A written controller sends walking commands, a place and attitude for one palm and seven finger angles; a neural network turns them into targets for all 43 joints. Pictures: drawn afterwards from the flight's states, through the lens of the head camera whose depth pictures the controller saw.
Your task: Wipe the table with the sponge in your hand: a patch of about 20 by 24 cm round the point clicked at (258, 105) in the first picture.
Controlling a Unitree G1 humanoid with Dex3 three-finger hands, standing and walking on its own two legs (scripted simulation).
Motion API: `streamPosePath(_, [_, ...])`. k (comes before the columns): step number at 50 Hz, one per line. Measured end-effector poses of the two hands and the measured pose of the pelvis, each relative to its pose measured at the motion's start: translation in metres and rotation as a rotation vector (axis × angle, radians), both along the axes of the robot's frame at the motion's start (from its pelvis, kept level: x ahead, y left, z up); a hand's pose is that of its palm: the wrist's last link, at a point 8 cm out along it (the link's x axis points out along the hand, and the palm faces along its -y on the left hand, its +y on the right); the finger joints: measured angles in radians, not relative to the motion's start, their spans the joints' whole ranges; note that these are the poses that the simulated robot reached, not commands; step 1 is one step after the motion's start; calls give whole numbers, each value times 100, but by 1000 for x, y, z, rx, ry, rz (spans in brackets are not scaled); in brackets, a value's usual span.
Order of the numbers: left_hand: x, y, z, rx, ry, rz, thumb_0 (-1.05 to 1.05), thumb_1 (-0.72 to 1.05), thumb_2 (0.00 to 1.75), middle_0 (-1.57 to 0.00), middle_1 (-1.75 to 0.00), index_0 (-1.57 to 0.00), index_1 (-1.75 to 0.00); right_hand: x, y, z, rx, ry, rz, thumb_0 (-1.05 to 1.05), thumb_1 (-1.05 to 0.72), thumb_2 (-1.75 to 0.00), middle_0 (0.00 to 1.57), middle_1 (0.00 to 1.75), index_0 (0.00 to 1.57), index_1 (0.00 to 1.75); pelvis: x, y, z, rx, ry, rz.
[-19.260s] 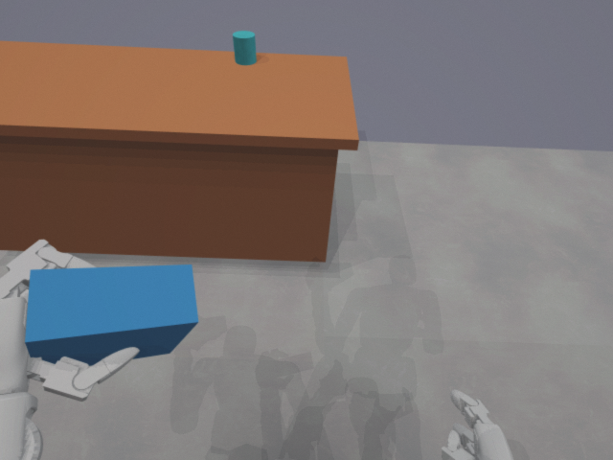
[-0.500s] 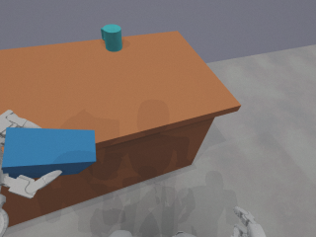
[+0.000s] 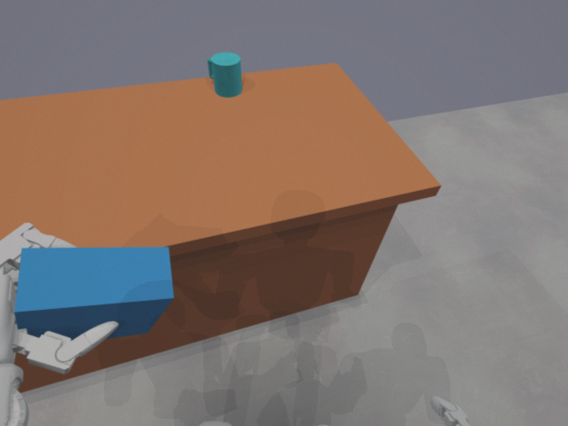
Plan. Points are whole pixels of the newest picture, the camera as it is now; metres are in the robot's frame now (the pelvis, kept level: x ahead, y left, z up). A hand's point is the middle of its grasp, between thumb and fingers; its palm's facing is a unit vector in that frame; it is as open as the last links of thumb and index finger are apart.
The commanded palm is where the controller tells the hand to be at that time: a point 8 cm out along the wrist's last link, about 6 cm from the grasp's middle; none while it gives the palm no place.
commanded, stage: come to a stop and stand still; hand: left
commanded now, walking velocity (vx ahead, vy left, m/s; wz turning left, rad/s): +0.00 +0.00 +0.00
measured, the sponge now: (118, 296) +0.23 +0.22 +0.11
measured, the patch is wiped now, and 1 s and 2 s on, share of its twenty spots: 0.00 0.00 0.00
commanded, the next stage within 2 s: look again from close up in 0.58 s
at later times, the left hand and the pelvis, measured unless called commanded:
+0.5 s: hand (53, 357) +0.15 +0.23 +0.14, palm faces +0.40 -0.84 -0.36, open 10.2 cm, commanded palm +0.09 +0.27 +0.19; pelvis -0.06 -0.01 +0.01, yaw +2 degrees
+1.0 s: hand (50, 341) +0.15 +0.23 +0.17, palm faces +0.40 -0.83 -0.38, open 10.2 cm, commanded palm +0.10 +0.27 +0.19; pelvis -0.05 -0.02 +0.02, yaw +2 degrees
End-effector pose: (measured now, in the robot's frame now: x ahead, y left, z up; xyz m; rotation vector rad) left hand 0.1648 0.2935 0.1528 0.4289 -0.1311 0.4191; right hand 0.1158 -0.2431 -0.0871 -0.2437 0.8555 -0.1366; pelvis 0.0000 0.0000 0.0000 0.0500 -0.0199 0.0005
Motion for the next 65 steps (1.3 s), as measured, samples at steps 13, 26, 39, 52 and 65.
streamPosePath(13, [-27, -9, 88, 305, -198, -63, -1, -52, 103, -73, -134, -75, -132, 19, 17, 11, 140, -241, 21, 1, -90, -90, 20, 30, 20, 30, -36, -8, -1, -43, -51, 30])
streamPosePath(26, [-58, -24, 6, -13, -19, -35, -1, -52, 103, -74, -133, -75, -132, -35, -1, 16, -1, -72, 63, 1, -90, -90, 20, 30, 20, 30, -60, -15, 8, 5, -29, 26])
streamPosePath(39, [-58, -20, 58, 160, -71, -18, -1, -52, 103, -74, -133, -75, -132, -24, -6, 15, 105, -123, 17, 1, -90, -90, 20, 30, 20, 30, -58, -23, 16, -36, 8, 24])
streamPosePath(52, [-48, -25, 40, 58, -85, -48, -1, -52, 103, -74, -133, -75, -131, -9, -1, 30, 21, -129, 59, 1, -90, -90, 20, 30, 20, 30, -52, -16, 19, -44, -7, 25])
streamPosePath(65, [3, -27, 25, 68, -16, -23, -1, -53, 103, -74, -133, -76, -131, 18, 4, 14, 107, -136, -9, 1, -90, -90, 20, 30, 20, 30, -13, -25, 10, -32, 15, -28])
